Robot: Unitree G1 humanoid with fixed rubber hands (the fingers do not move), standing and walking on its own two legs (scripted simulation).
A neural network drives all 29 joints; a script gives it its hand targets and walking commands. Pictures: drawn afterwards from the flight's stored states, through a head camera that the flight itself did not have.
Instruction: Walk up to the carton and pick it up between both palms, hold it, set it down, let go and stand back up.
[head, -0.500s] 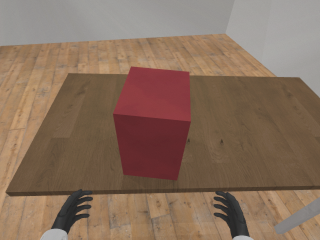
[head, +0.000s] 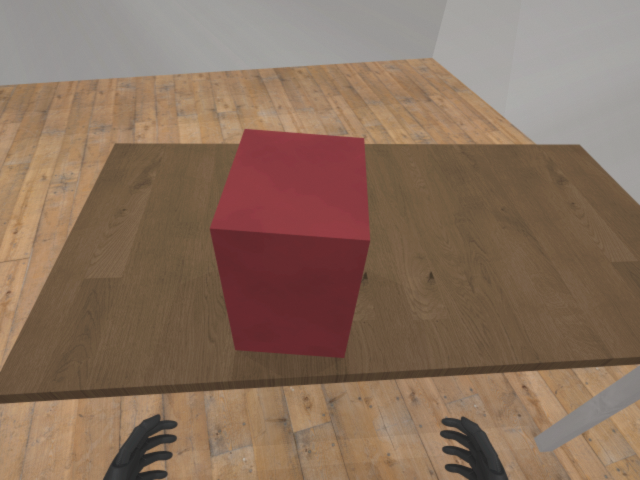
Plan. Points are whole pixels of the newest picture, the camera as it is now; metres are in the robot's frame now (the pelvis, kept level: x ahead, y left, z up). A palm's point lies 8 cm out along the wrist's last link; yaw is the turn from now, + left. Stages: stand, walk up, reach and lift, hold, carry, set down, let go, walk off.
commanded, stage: let go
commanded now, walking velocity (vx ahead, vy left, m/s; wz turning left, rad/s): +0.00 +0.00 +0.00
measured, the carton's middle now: (296, 248) +0.44 +0.05 +0.05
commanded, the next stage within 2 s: stand in 0.46 s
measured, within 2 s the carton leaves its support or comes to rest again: neither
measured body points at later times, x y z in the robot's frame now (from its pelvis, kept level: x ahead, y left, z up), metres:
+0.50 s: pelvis -0.01 +0.00 +0.00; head +0.01 +0.01 +0.45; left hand +0.17 +0.22 -0.09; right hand +0.16 -0.24 -0.09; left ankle +0.00 +0.12 -0.75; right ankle -0.03 -0.12 -0.75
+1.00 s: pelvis -0.02 +0.00 -0.01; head -0.03 +0.00 +0.44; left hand +0.10 +0.30 -0.09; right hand +0.13 -0.30 -0.10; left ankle +0.00 +0.12 -0.75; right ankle -0.03 -0.12 -0.75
